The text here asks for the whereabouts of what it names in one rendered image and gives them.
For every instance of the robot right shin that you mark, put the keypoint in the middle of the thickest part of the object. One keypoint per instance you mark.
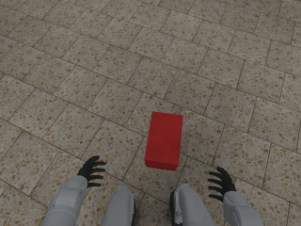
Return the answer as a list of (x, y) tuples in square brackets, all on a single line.
[(178, 217)]

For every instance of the left robot forearm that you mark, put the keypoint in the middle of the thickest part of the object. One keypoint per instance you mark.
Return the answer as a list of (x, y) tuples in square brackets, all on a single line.
[(66, 204)]

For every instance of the carton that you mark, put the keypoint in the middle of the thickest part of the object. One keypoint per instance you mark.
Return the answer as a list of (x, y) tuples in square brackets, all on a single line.
[(164, 141)]

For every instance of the left robot hand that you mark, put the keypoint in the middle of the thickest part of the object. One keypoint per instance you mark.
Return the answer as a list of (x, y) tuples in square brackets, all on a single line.
[(87, 169)]

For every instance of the robot right foot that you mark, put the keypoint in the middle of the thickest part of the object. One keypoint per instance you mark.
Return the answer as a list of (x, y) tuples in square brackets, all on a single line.
[(172, 209)]

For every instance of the right robot forearm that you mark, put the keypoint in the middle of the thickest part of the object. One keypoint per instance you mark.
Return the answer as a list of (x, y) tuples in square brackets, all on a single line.
[(238, 211)]

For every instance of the right robot hand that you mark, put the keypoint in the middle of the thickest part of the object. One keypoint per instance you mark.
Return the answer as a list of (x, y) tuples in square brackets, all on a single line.
[(226, 183)]

